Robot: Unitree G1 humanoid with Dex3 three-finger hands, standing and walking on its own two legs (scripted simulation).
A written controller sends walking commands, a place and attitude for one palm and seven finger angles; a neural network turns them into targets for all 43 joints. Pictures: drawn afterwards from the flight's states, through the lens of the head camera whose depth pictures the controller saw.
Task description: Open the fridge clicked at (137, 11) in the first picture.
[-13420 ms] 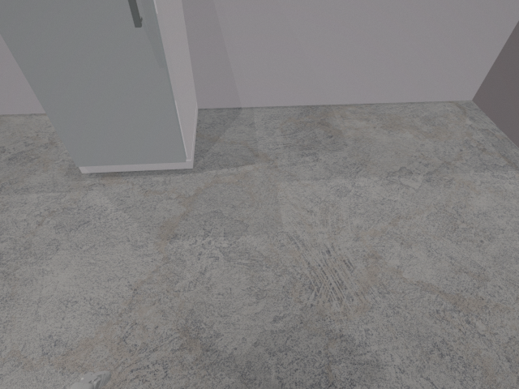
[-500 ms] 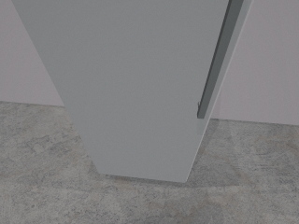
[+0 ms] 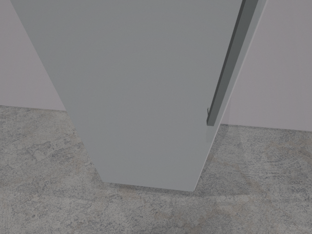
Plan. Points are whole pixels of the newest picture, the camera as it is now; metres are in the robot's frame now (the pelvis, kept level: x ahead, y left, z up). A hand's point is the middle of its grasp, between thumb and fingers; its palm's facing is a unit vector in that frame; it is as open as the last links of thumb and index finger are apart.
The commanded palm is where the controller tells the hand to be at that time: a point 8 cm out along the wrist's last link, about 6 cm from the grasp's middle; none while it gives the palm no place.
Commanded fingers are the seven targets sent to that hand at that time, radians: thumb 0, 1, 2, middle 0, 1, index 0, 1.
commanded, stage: look again from close up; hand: right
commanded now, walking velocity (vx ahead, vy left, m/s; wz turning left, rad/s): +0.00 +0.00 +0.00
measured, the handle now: (231, 47) +0.46 -0.14 +0.27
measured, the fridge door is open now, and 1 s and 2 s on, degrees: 0 0 0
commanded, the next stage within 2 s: raise the hand to about handle height in 0.20 s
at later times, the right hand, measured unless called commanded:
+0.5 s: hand (236, 211) +0.19 -0.18 -0.01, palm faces +0.24 +0.97 -0.07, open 7.6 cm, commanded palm +0.12 -0.23 -0.04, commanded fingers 0.00 -0.64 -0.79 0.22 0.47 0.22 0.47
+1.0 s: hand (251, 205) +0.19 -0.19 +0.03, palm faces +0.06 +0.99 -0.08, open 10.3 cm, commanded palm +0.16 -0.25 +0.05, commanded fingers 0.00 -0.06 -0.54 0.26 0.84 0.26 0.84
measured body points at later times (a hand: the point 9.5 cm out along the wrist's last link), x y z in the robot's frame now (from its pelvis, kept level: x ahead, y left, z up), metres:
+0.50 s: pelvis +0.00 +0.01 -0.02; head -0.01 +0.02 +0.43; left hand +0.12 +0.25 -0.12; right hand +0.18 -0.23 -0.01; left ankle +0.00 +0.13 -0.74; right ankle +0.04 -0.07 -0.74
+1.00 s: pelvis +0.00 +0.04 -0.05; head +0.01 +0.04 +0.40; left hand +0.19 +0.26 -0.12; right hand +0.18 -0.25 +0.04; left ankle +0.00 +0.13 -0.74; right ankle +0.04 -0.07 -0.74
